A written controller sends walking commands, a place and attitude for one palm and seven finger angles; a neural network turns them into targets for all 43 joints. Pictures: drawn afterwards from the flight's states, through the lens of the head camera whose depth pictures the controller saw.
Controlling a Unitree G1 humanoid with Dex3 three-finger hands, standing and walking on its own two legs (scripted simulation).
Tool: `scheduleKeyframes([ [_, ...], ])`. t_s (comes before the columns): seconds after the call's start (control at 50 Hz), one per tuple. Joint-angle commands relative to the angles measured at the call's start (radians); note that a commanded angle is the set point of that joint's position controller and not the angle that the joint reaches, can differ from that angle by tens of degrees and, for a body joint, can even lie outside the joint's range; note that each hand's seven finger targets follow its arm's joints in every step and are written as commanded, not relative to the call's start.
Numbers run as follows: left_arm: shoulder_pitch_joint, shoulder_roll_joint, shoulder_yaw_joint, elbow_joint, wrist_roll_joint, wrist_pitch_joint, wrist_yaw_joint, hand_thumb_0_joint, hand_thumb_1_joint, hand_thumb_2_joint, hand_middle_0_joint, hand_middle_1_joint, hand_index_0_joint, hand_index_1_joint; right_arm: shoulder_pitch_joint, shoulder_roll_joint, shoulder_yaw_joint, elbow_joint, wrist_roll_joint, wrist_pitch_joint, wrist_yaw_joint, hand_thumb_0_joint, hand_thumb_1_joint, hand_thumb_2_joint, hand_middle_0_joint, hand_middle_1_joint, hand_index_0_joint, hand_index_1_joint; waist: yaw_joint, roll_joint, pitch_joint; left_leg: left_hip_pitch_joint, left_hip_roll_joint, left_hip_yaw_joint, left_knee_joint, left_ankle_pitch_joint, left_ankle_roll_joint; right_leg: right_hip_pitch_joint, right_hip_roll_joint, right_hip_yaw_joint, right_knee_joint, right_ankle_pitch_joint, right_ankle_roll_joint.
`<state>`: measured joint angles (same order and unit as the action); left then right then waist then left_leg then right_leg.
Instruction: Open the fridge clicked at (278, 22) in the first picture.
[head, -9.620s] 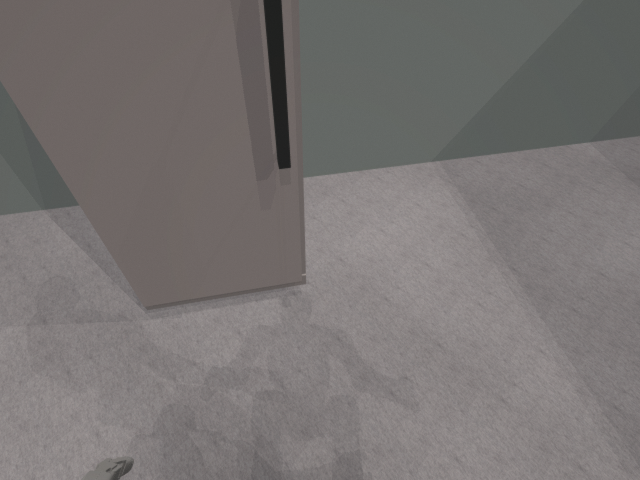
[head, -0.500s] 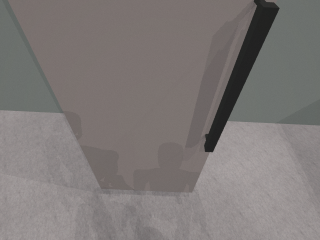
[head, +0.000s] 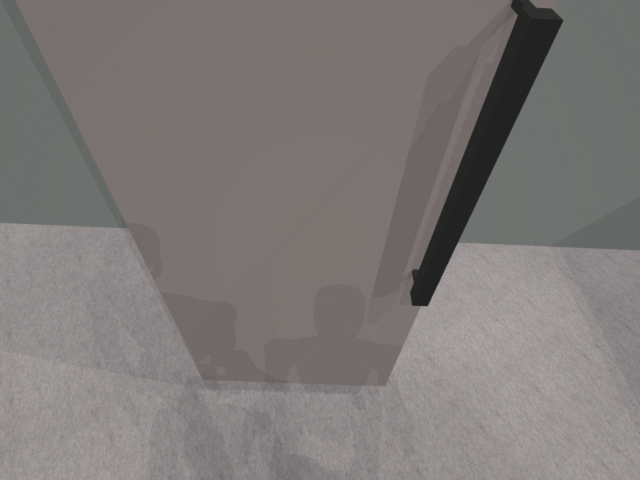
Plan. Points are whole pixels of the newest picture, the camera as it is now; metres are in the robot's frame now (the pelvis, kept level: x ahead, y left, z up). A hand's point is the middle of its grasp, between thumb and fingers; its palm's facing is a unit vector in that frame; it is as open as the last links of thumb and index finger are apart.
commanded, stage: look again from close up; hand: right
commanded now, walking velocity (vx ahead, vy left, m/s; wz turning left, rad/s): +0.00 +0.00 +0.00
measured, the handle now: (455, 193) +0.46 -0.15 +0.12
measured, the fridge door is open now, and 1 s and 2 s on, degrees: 0 0 0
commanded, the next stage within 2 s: raise the hand to about handle height in 0.44 s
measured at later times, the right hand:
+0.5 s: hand out of the picture +0.00 -0.17 -0.17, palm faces +0.02 +0.98 -0.21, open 7.3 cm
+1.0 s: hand out of the picture +0.12 -0.21 -0.02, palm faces +0.09 +1.00 +0.00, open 8.8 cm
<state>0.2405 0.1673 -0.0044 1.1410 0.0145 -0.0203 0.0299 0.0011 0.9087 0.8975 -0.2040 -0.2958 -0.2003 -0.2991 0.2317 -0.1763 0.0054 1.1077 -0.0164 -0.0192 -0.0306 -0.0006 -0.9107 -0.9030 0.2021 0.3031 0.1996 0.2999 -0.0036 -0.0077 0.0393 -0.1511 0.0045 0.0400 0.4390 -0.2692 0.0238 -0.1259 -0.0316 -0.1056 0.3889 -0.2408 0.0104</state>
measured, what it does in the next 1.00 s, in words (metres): lowers itself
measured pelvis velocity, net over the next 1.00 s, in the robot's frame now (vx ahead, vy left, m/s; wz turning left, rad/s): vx -0.04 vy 0.00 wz -0.06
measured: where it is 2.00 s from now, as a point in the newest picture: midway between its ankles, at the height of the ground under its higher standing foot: outside the picture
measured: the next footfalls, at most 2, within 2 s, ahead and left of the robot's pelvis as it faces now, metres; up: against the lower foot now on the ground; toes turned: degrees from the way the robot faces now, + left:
none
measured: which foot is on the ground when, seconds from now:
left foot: down 0.00-1.00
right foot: down 0.00-1.00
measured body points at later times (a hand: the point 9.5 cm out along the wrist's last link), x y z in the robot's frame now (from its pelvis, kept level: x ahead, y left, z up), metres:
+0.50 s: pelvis +0.00 +0.01 +0.00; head +0.01 +0.01 +0.45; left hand +0.00 +0.23 -0.16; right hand +0.00 -0.22 -0.16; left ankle -0.02 +0.10 -0.74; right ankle -0.02 -0.12 -0.74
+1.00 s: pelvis -0.04 +0.00 -0.05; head -0.02 -0.02 +0.40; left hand +0.21 +0.24 -0.07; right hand +0.11 -0.26 -0.01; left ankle -0.02 +0.10 -0.74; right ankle -0.02 -0.12 -0.74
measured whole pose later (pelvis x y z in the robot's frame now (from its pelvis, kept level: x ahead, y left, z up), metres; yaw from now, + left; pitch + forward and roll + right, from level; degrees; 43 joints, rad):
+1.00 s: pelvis -0.04 +0.00 -0.05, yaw -3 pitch +6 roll +0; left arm 0.16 0.29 0.06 0.48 -0.03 -0.24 0.05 0.01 0.91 0.90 -0.20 -0.30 -0.20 -0.30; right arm 0.49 -0.21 -0.17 0.05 0.28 -0.41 0.33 0.01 -0.57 -0.76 0.23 0.52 0.23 0.52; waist -0.03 0.03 -0.09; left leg -0.57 0.03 0.10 0.92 -0.45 0.03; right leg -0.60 -0.04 -0.03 0.93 -0.43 0.00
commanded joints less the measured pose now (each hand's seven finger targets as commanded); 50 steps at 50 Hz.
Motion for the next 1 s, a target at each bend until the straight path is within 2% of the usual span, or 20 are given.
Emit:
scheduleKeyframes([
  [0.0, 0.052, 0.102, 0.019, -0.022, 0.001, -0.013, 0.001, 0.0, 0.9, 0.9, -0.2, -0.3, -0.2, -0.3, 0.05, -0.127, -0.025, -0.029, 0.002, -0.017, -0.006, 0.0, -0.9, -0.9, 0.2, 0.3, 0.2, 0.3, 0.0, 0.02, 0.016, -0.039, 0.115, -0.095, -0.084, 0.235, 0.019, -0.003, -0.094, 0.084, -0.06, 0.15, -0.025],
  [0.5, 0.061, 0.093, 0.021, -0.01, 0.0, -0.011, 0.001, 0.0, 0.9, 0.9, -0.2, -0.3, -0.2, -0.3, 0.07, -0.118, -0.024, -0.019, 0.003, -0.021, -0.005, 0.0, -0.9, -0.9, 0.2, 0.3, 0.2, 0.3, 0.002, 0.021, 0.011, -0.044, 0.113, -0.103, -0.105, 0.212, 0.02, -0.001, -0.092, 0.084, -0.059, 0.133, -0.019],
  [0.52, -0.025, 0.11, 0.026, -0.081, -0.01, -0.017, -0.007, 0.0, 0.9, 0.9, -0.2, -0.3, -0.2, -0.3, 0.169, -0.096, -0.018, 0.021, -0.006, -0.033, -0.047, 0.0, -0.9, -0.9, 0.2, 0.3, 0.2, 0.3, -0.027, 0.029, 0.015, -0.032, 0.183, -0.162, -0.07, 0.68, -0.025, -0.086, -0.099, 0.034, 0.187, 0.181, 0.004],
  [0.54, 0.004, 0.272, 0.03, -0.429, -0.066, -0.164, 0.04, 0.0, 0.9, 0.9, -0.2, -0.3, -0.2, -0.3, -0.574, -0.321, -0.117, -1.495, 0.219, -0.256, -0.018, 0.0, -0.877, -0.89, 0.202, 0.315, 0.202, 0.315, 0.082, -0.147, -0.478, 0.089, 0.082, -0.09, 0.006, 0.518, 0.001, 0.162, 0.03, 0.07, 0.035, 0.253, -0.036],
  [0.56, -0.085, 0.179, 0.009, -0.408, -0.064, -0.233, 0.078, 0.0, 0.9, 0.9, -0.2, -0.3, -0.2, -0.3, -0.422, -0.419, -0.227, -1.457, 0.166, -0.247, -0.08, 0.0, -0.853, -0.88, 0.203, 0.33, 0.203, 0.33, 0.019, -0.239, -0.387, 0.04, 0.033, -0.081, 0.039, 0.333, 0.009, 0.166, 0.018, 0.035, 0.048, 0.271, -0.034],
  [0.58, -0.051, 0.148, 0.025, -0.441, -0.047, -0.28, 0.066, 0.0, 0.9, 0.9, -0.2, -0.3, -0.2, -0.3, 0.095, -0.076, -0.021, -1.215, 0.15, -0.123, -0.071, 0.0, -0.83, -0.87, 0.205, 0.345, 0.205, 0.345, 0.0, -0.214, -0.33, -0.01, 0.017, 0.001, 0.059, 0.212, 0.011, 0.102, -0.008, 0.056, 0.022, 0.331, -0.038],
  [0.6, -0.045, 0.168, 0.026, -0.398, -0.072, -0.288, 0.068, 0.0, 0.9, 0.9, -0.2, -0.3, -0.2, -0.3, 0.128, 0.002, -0.02, -1.108, 0.193, -0.082, -0.065, 0.0, -0.807, -0.86, 0.207, 0.36, 0.207, 0.36, 0.03, -0.078, -0.196, -0.092, 0.016, 0.034, 0.035, 0.179, -0.007, 0.025, -0.005, 0.074, 0.056, 0.252, -0.029],
  [0.62, -0.067, 0.199, 0.041, -0.462, -0.07, -0.303, 0.065, 0.0, 0.9, 0.9, -0.2, -0.3, -0.2, -0.3, 0.017, -0.026, -0.028, -1.18, 0.208, -0.129, -0.042, 0.0, -0.783, -0.85, 0.208, 0.375, 0.208, 0.375, 0.062, 0.019, -0.047, -0.187, 0.016, 0.04, 0.021, 0.112, -0.022, -0.06, 0.003, 0.097, 0.084, 0.142, -0.033],
  [0.64, -0.051, 0.216, 0.059, -0.471, -0.05, -0.313, 0.063, 0.0, 0.9, 0.9, -0.2, -0.3, -0.2, -0.3, 0.025, -0.064, -0.084, -1.12, 0.209, -0.187, -0.016, 0.0, -0.76, -0.84, 0.21, 0.39, 0.21, 0.39, 0.07, 0.131, -0.038, -0.268, 0.014, 0.045, 0.023, 0.003, -0.031, -0.129, 0.014, 0.093, 0.126, 0.055, -0.033],
  [0.66, -0.056, 0.208, 0.069, -0.504, -0.047, -0.319, 0.053, 0.0, 0.9, 0.9, -0.2, -0.3, -0.2, -0.3, 0.123, -0.039, -0.097, -1.039, 0.214, -0.246, 0.027, 0.0, -0.737, -0.83, 0.212, 0.405, 0.212, 0.405, 0.041, 0.153, -0.01, -0.3, 0.012, 0.046, 0.048, -0.051, -0.026, -0.188, 0.025, 0.091, 0.159, 0.02, -0.025],
  [0.7, -0.09, 0.198, 0.08, -0.556, -0.031, -0.322, 0.022, 0.0, 0.9, 0.9, -0.2, -0.3, -0.2, -0.3, 0.35, 0.015, -0.111, -0.895, 0.242, -0.375, 0.145, 0.0, -0.69, -0.81, 0.215, 0.435, 0.215, 0.435, -0.032, 0.263, -0.037, -0.348, 0.008, 0.038, 0.151, -0.079, -0.02, -0.347, 0.036, 0.082, 0.241, -0.015, -0.006],
  [0.72, -0.103, 0.2, 0.087, -0.582, -0.031, -0.315, 0.005, 0.0, 0.9, 0.9, -0.2, -0.3, -0.2, -0.3, 0.403, 0.006, -0.129, -0.879, 0.26, -0.444, 0.215, 0.0, -0.667, -0.8, 0.217, 0.45, 0.217, 0.45, -0.045, 0.283, -0.059, -0.345, 0.012, 0.019, 0.193, -0.06, -0.018, -0.411, 0.042, 0.076, 0.285, -0.023, 0.0],
  [0.74, -0.116, 0.205, 0.096, -0.613, -0.033, -0.31, -0.011, 0.0, 0.9, 0.9, -0.2, -0.3, -0.2, -0.3, 0.412, -0.022, -0.158, -0.877, 0.271, -0.508, 0.287, 0.0, -0.643, -0.79, 0.218, 0.465, 0.218, 0.465, -0.048, 0.266, -0.082, -0.335, 0.019, 0.0, 0.228, -0.02, -0.014, -0.452, 0.048, 0.071, 0.325, -0.02, 0.004],
  [0.76, -0.114, 0.219, 0.109, -0.64, -0.038, -0.299, -0.028, 0.0, 0.9, 0.9, -0.2, -0.3, -0.2, -0.3, 0.436, -0.106, -0.238, -0.846, 0.272, -0.552, 0.359, 0.0, -0.62, -0.78, 0.22, 0.48, 0.22, 0.48, -0.06, 0.184, -0.117, -0.3, 0.032, -0.028, 0.265, 0.059, -0.001, -0.453, 0.053, 0.065, 0.365, 0.016, 0.007],
  [0.8, -0.146, 0.216, 0.106, -0.718, -0.051, -0.281, -0.031, 0.0, 0.9, 0.9, -0.2, -0.3, -0.2, -0.3, 0.386, -0.171, -0.282, -0.977, 0.29, -0.549, 0.434, 0.0, -0.573, -0.76, 0.223, 0.51, 0.223, 0.51, -0.077, 0.098, -0.218, -0.276, 0.046, -0.058, 0.295, 0.097, -0.005, -0.471, 0.063, 0.038, 0.399, 0.034, -0.01],
  [0.86, -0.137, 0.201, 0.092, -0.779, -0.055, -0.25, -0.005, 0.0, 0.9, 0.9, -0.2, -0.3, -0.2, -0.3, 0.251, -0.193, -0.322, -1.177, 0.356, -0.477, 0.418, 0.0, -0.503, -0.73, 0.228, 0.555, 0.228, 0.555, -0.063, 0.036, -0.24, -0.299, 0.034, -0.07, 0.282, -0.009, -0.014, -0.462, 0.06, 0.046, 0.409, -0.006, -0.021],
  [0.88, -0.128, 0.2, 0.087, -0.797, -0.055, -0.247, 0.003, 0.0, 0.9, 0.9, -0.2, -0.3, -0.2, -0.3, 0.196, -0.183, -0.307, -1.268, 0.359, -0.474, 0.398, 0.0, -0.48, -0.72, 0.23, 0.57, 0.23, 0.57, -0.044, 0.011, -0.254, -0.322, 0.028, -0.071, 0.276, -0.039, -0.017, -0.443, 0.055, 0.053, 0.411, -0.019, -0.026],
  [0.94, -0.073, 0.19, 0.07, -0.779, -0.044, -0.254, 0.021, 0.0, 0.9, 0.9, -0.2, -0.3, -0.2, -0.3, 0.028, -0.186, -0.262, -1.465, 0.329, -0.516, 0.337, 0.0, -0.41, -0.69, 0.235, 0.615, 0.235, 0.615, 0.017, -0.096, -0.261, -0.391, 0.004, -0.035, 0.295, -0.024, -0.008, -0.37, 0.031, 0.09, 0.419, -0.015, -0.036],
  [0.96, -0.055, 0.197, 0.06, -0.766, -0.04, -0.258, 0.026, 0.0, 0.9, 0.9, -0.2, -0.3, -0.2, -0.3, -0.042, -0.187, -0.226, -1.491, 0.321, -0.527, 0.334, 0.0, -0.387, -0.68, 0.237, 0.63, 0.237, 0.63, 0.048, -0.06, -0.233, -0.416, -0.005, -0.031, 0.301, -0.027, -0.008, -0.369, 0.023, 0.107, 0.425, -0.025, -0.04],
  [0.98, -0.053, 0.201, 0.058, -0.754, -0.043, -0.266, 0.031, 0.0, 0.9, 0.9, -0.2, -0.3, -0.2, -0.3, -0.049, -0.184, -0.21, -1.48, 0.309, -0.532, 0.338, 0.0, -0.363, -0.67, 0.238, 0.645, 0.238, 0.645, 0.054, -0.083, -0.227, -0.431, -0.007, -0.027, 0.296, -0.049, -0.005, -0.362, 0.019, 0.115, 0.422, -0.044, -0.04],
])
